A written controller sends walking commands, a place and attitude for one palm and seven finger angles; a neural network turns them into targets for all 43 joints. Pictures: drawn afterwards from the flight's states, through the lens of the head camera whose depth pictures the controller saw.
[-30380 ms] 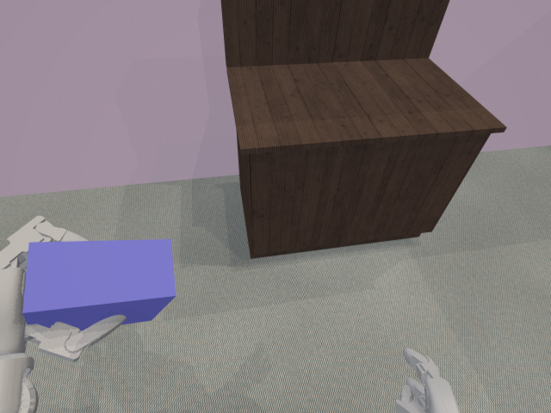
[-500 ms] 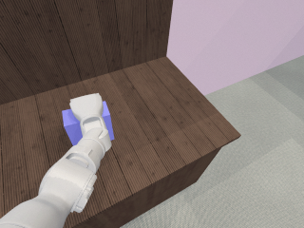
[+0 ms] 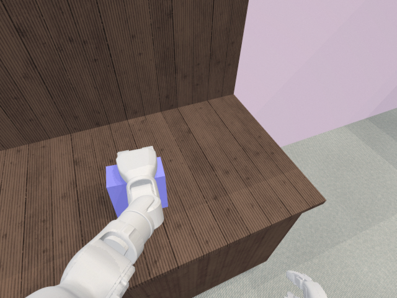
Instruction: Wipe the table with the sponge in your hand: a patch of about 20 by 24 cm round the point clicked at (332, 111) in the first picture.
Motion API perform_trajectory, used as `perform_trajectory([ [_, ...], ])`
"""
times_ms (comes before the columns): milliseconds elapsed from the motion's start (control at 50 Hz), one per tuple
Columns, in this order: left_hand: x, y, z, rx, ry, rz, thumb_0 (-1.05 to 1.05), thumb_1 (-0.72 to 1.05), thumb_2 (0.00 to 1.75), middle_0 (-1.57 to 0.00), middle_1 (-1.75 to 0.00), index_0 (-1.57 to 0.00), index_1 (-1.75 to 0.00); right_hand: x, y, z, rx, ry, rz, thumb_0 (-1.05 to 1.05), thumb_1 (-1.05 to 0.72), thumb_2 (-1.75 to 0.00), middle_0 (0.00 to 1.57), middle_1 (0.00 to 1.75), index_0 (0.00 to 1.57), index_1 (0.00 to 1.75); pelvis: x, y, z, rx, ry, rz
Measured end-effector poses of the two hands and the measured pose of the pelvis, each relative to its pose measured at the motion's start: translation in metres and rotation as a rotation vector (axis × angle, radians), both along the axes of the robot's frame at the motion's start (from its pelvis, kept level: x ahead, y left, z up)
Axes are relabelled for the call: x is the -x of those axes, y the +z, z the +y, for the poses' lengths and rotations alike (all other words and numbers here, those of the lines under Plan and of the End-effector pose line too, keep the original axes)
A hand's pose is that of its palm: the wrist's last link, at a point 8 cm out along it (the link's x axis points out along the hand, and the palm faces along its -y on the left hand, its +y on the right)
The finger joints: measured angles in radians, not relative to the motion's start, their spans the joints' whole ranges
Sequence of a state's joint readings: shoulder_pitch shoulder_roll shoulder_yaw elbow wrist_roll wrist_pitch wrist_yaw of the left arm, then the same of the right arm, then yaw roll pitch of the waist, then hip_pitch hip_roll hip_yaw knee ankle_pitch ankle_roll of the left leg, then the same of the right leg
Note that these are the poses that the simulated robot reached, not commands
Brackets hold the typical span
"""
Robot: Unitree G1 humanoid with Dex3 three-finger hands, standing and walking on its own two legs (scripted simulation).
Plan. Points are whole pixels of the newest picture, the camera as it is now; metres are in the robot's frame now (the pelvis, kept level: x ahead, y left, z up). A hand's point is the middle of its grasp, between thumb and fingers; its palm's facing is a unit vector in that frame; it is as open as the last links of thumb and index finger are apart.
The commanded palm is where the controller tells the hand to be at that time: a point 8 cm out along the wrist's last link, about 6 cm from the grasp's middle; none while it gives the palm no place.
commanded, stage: wipe back along the third lane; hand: left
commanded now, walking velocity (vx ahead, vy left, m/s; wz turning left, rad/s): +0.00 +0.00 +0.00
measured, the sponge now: (140, 193) +0.37 +0.18 -0.06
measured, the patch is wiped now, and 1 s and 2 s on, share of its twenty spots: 1.00 1.00 1.00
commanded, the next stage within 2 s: slide back across to the middle lane in 0.86 s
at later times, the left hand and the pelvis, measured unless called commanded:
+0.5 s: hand (151, 200) +0.33 +0.13 +0.00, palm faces -0.07 -0.03 -1.00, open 10.3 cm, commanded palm +0.28 +0.11 +0.03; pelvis -0.01 -0.03 +0.00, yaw +0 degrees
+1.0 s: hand (157, 216) +0.29 +0.11 +0.00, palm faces -0.07 -0.05 -1.00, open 10.3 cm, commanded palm +0.25 +0.11 +0.03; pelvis -0.02 -0.04 +0.00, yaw +0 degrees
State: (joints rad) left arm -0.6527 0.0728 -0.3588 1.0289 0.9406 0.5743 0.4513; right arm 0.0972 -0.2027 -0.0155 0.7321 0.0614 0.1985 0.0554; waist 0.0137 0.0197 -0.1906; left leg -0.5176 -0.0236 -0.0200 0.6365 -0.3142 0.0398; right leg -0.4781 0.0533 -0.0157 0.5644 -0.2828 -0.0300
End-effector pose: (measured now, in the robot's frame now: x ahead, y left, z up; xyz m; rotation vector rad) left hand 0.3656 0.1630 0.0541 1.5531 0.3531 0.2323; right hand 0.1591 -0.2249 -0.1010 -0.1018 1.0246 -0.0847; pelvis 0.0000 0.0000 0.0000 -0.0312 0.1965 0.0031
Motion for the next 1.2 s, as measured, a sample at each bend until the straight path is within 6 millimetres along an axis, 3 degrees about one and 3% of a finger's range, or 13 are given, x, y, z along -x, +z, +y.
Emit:
perform_trajectory([
  [300,0.033,0.0,-0.024,0.014,-0.014,0.004,0.0,-0.48,1.06,-0.66,-1.39,-0.67,-1.39,-0.019,0.008,-0.004,-0.032,0.043,-0.045,0.01,-0.91,-0.9,0.2,0.3,0.2,0.3,0.003,0.003,-0.015,-0.016,0.005,-0.054],
  [840,0.086,-0.001,-0.05,0.03,-0.032,-0.011,0.0,-0.48,1.06,-0.65,-1.39,-0.67,-1.39,-0.021,0.019,-0.03,-0.045,0.047,-0.138,0.01,-0.91,-0.9,0.19,0.3,0.2,0.3,0.02,0.003,-0.041,-0.038,-0.004,-0.12],
  [1020,0.092,-0.001,-0.052,0.042,-0.03,-0.01,0.0,-0.48,1.06,-0.66,-1.38,-0.67,-1.38,-0.025,0.021,-0.03,-0.054,0.051,-0.162,0.01,-0.91,-0.9,0.2,0.3,0.2,0.3,0.021,0.003,-0.045,-0.042,-0.009,-0.126],
  [1200,0.102,0.004,-0.035,0.091,0.016,-0.021,0.0,-0.49,1.06,-0.67,-1.37,-0.69,-1.36,-0.031,0.028,-0.036,-0.048,0.031,-0.191,0.01,-0.91,-0.9,0.2,0.3,0.2,0.3,0.015,0.006,-0.046,-0.044,-0.026,-0.146],
])
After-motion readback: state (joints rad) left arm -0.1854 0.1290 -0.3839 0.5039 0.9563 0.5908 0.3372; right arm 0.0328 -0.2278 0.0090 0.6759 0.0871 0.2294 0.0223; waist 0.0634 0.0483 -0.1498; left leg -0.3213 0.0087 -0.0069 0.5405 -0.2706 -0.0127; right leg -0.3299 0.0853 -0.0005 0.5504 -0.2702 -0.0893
